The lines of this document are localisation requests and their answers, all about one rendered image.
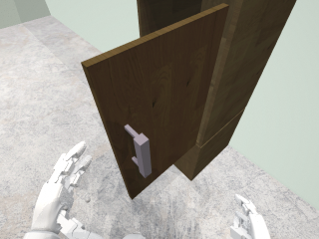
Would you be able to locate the robot left hand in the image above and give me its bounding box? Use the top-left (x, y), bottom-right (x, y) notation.
top-left (31, 141), bottom-right (104, 239)

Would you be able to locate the cupboard door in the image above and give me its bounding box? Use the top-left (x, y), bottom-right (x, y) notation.
top-left (81, 3), bottom-right (229, 200)

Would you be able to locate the robot right hand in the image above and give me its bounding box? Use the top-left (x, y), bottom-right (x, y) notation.
top-left (230, 194), bottom-right (271, 239)

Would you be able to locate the handle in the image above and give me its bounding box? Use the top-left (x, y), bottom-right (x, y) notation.
top-left (124, 124), bottom-right (152, 178)

